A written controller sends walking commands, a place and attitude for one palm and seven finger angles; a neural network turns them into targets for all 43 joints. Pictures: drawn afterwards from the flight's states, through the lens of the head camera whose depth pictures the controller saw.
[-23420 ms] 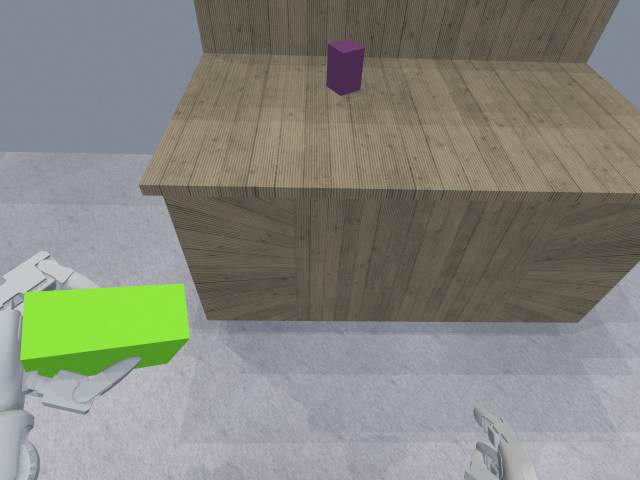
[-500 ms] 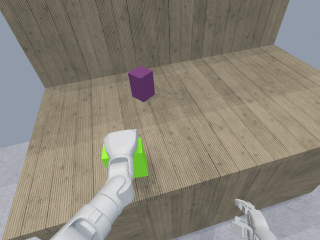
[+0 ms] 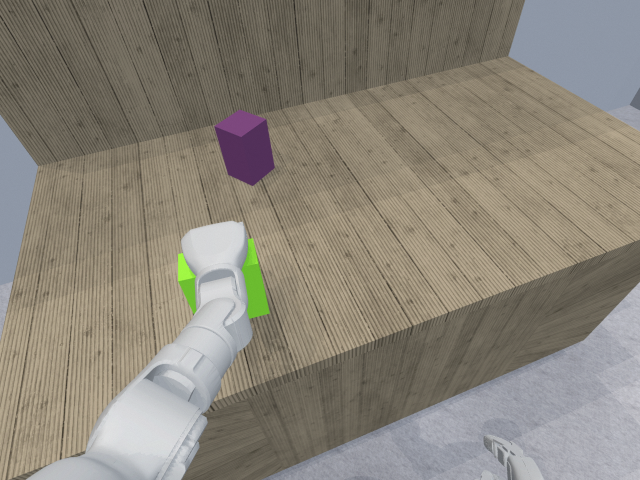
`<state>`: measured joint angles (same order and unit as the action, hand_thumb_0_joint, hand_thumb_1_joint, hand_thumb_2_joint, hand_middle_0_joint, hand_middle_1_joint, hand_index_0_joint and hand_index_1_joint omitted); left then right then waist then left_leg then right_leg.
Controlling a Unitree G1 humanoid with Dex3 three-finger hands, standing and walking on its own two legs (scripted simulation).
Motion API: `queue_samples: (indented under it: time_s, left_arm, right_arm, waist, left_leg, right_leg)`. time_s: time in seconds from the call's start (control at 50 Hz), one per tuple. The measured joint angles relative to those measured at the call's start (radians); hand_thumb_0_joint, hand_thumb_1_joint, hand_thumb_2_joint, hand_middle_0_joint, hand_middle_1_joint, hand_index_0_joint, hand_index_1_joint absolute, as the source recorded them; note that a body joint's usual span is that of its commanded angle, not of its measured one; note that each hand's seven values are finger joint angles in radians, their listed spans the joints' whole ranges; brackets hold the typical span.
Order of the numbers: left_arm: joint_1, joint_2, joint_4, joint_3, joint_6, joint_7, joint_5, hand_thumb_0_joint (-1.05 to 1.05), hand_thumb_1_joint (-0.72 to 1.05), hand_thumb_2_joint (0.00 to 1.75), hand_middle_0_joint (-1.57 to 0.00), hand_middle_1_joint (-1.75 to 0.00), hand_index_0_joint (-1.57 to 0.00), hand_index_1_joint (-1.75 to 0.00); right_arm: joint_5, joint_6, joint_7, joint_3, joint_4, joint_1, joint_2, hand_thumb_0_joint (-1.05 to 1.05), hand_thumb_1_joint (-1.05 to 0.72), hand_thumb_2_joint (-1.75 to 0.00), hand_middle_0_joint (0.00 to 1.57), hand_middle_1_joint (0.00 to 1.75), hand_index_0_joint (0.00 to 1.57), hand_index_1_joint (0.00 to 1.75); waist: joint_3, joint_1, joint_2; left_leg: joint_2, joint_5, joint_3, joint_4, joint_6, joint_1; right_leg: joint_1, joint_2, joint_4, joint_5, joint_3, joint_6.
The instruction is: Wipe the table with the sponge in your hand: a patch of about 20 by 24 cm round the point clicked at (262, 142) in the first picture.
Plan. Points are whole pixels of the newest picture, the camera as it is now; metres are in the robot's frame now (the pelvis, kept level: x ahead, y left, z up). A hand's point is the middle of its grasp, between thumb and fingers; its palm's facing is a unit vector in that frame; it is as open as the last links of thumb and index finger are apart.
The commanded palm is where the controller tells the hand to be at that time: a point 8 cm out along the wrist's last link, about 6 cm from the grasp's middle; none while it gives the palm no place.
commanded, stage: wipe forward along the third lane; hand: left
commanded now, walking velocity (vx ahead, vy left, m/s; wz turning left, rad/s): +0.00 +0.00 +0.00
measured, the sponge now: (229, 293) +0.39 +0.17 -0.02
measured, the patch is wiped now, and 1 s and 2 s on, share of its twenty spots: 0.90 0.95 1.00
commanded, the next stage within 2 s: wipe back along the third lane in 1.16 s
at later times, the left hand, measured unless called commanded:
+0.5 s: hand (223, 248) +0.44 +0.18 +0.03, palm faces -0.08 +0.00 -1.00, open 9.3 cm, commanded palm +0.42 +0.19 +0.06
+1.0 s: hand (212, 229) +0.48 +0.21 +0.03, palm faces -0.08 +0.00 -1.00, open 9.3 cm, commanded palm +0.47 +0.21 +0.06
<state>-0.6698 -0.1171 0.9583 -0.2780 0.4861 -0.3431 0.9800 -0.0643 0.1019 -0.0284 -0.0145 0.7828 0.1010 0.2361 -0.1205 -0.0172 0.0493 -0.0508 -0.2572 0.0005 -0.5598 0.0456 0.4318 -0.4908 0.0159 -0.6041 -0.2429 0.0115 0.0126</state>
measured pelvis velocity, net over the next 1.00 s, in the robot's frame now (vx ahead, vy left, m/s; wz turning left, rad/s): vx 0.01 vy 0.03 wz -0.03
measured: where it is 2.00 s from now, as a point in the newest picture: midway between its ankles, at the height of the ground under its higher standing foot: outside the picture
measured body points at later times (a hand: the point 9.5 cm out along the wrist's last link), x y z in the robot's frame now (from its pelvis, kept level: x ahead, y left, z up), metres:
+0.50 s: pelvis +0.00 +0.01 +0.00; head +0.04 -0.01 +0.45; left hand +0.44 +0.18 +0.08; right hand +0.10 -0.25 -0.14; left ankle +0.01 +0.16 -0.73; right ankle +0.03 -0.11 -0.73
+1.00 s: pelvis +0.01 +0.03 -0.01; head +0.08 +0.02 +0.44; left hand +0.48 +0.21 +0.08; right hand +0.07 -0.24 -0.14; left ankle +0.01 +0.16 -0.73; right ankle +0.03 -0.11 -0.73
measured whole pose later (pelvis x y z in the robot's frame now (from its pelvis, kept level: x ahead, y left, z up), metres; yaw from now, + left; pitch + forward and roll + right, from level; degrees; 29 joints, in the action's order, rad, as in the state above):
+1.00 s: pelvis +0.01 +0.03 -0.01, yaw -2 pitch +15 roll +0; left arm -0.97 -0.27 1.26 -0.13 0.43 -0.38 1.01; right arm -0.04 0.03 0.00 -0.02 0.81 0.21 0.25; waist -0.14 0.10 0.03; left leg -0.05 -0.29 0.03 -0.64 0.02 0.62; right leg -0.66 0.02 -0.61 -0.23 -0.02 -0.02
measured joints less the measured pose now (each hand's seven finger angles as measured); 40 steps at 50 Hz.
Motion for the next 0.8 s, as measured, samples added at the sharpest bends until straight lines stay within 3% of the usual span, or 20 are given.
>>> queue_samples:
  time_s: [0.26, 0.8]
  left_arm:
    - [-0.105, -0.041, 0.128, 0.059, -0.021, -0.026, -0.01, 0.0, -0.48, 1.11, -0.82, -1.4, -0.83, -1.4]
    - [-0.242, -0.115, 0.25, 0.136, -0.049, -0.035, 0.018, 0.0, -0.48, 1.12, -0.82, -1.41, -0.83, -1.4]
  right_arm:
    - [0.003, -0.027, -0.001, -0.01, 0.037, 0.063, 0.013, 0.01, -0.91, -0.9, 0.2, 0.3, 0.19, 0.3]
    - [0.014, -0.059, 0.02, -0.002, 0.02, 0.084, 0.009, 0.01, -0.91, -0.9, 0.2, 0.3, 0.2, 0.3]
  waist:
    - [-0.005, 0.043, -0.001]
    - [-0.017, 0.093, -0.024]
  left_leg:
    - [-0.006, 0.0, 0.013, -0.009, -0.004, 0.054]
    - [0.001, -0.022, 0.025, -0.057, -0.019, 0.147]
  right_leg:
    - [-0.053, -0.007, 0.005, 0.013, -0.013, -0.005]
    - [-0.129, 0.0, 0.003, 0.018, -0.028, -0.029]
